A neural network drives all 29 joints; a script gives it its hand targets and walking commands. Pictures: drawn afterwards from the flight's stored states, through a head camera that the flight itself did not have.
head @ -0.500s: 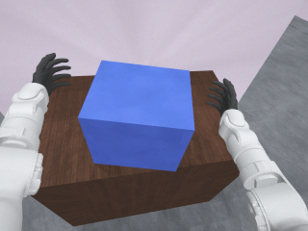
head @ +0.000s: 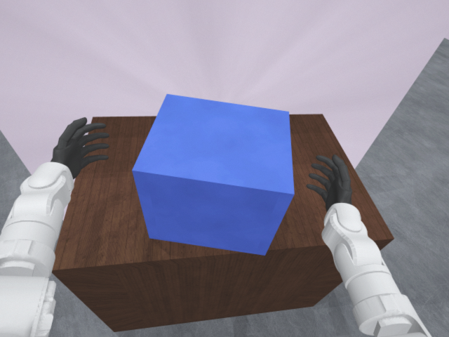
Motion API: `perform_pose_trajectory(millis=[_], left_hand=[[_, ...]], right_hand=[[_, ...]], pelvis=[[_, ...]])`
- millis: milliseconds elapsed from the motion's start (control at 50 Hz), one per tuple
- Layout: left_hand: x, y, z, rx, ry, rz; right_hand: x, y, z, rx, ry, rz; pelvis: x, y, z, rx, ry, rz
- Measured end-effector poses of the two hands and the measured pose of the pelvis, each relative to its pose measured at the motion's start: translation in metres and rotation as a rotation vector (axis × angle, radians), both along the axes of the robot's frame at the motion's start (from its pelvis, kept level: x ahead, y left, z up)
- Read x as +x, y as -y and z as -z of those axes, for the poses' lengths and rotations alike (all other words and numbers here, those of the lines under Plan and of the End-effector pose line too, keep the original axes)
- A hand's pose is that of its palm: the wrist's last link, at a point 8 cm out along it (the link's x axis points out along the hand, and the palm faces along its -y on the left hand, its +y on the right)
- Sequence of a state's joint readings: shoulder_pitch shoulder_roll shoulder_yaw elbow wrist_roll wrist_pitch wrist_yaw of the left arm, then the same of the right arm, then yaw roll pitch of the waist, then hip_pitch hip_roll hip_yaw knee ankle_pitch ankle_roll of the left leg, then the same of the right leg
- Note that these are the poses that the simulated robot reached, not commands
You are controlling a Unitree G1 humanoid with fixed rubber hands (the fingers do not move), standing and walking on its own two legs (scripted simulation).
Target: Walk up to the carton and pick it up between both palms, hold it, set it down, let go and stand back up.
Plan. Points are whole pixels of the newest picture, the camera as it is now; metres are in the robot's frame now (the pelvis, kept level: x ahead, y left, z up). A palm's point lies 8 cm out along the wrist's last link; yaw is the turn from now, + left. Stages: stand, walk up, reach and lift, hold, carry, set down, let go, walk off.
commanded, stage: set down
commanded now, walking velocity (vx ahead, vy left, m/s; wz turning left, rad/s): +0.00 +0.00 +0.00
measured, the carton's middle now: (217, 176) +0.45 -0.01 -0.02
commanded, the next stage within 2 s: none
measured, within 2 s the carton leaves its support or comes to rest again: neither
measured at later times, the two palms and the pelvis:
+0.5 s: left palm (58, 209) +0.33 +0.27 +0.05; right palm (333, 236) +0.27 -0.20 +0.04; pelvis +0.01 +0.00 +0.00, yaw +0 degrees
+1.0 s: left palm (42, 275) +0.24 +0.28 +0.01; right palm (329, 276) +0.21 -0.19 +0.00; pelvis +0.03 -0.01 +0.00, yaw +0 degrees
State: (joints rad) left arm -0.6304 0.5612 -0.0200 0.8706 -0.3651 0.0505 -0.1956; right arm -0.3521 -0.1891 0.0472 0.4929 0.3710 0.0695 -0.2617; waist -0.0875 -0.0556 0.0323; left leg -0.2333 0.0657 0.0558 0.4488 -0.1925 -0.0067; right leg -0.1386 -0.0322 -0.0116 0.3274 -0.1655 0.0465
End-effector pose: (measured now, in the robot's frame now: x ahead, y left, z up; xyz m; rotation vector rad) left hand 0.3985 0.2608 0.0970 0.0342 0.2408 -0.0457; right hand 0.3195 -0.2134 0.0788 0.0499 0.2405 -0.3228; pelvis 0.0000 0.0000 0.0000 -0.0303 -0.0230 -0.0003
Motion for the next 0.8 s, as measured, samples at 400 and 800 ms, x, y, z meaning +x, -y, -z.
perform_pose_trajectory(millis=[400, 800], left_hand=[[-0.050, -0.007, 0.033, 0.018, -0.016, 0.002], [-0.126, -0.021, 0.076, 0.063, -0.060, -0.022]], right_hand=[[-0.042, -0.007, 0.028, 0.010, -0.018, 0.013], [-0.087, -0.013, 0.064, 0.009, -0.065, 0.039]], pelvis=[[0.009, 0.002, -0.001, 0.006, 0.044, 0.007], [0.024, 0.006, 0.000, 0.006, 0.044, -0.001]])
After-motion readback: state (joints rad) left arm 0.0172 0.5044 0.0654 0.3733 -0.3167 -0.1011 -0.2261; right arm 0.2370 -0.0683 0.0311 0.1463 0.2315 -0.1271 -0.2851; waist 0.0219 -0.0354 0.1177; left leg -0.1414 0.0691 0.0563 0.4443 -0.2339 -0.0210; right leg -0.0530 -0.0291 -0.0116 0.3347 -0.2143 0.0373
